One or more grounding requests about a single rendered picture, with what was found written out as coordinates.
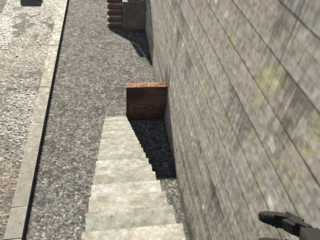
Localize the stairs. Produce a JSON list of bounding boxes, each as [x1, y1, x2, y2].
[[107, 0, 123, 28], [81, 116, 186, 240]]

